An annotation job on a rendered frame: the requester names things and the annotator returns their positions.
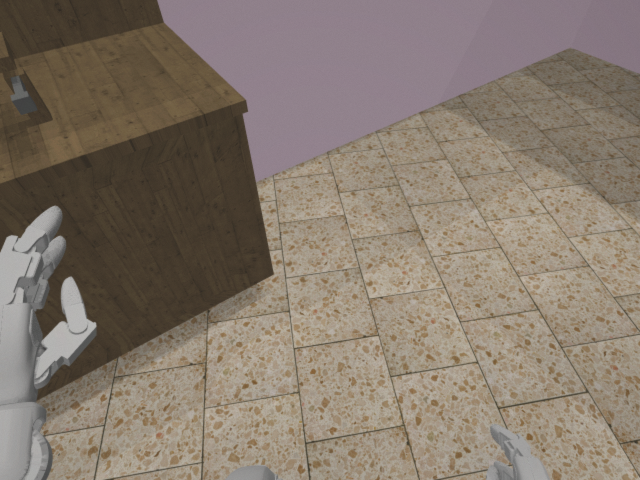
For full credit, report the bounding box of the robot right hand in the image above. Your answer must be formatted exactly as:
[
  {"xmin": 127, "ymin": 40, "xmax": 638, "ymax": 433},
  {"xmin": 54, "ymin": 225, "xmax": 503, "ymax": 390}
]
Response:
[{"xmin": 486, "ymin": 424, "xmax": 550, "ymax": 480}]

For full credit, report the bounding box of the robot left hand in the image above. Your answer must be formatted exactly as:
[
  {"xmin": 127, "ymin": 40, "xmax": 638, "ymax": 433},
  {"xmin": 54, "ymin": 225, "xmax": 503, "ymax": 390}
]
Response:
[{"xmin": 0, "ymin": 206, "xmax": 97, "ymax": 406}]

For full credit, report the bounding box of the tap lever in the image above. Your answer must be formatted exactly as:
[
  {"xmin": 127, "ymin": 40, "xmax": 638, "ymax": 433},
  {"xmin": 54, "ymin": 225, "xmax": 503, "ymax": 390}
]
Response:
[{"xmin": 10, "ymin": 76, "xmax": 38, "ymax": 115}]

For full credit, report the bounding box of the counter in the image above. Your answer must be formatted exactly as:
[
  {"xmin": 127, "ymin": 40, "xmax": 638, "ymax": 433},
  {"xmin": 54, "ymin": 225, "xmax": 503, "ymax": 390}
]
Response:
[{"xmin": 0, "ymin": 0, "xmax": 274, "ymax": 400}]

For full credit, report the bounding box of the left robot forearm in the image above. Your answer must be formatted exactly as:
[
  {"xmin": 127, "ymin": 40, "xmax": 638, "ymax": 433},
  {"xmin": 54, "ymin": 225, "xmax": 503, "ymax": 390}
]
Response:
[{"xmin": 0, "ymin": 402, "xmax": 53, "ymax": 480}]

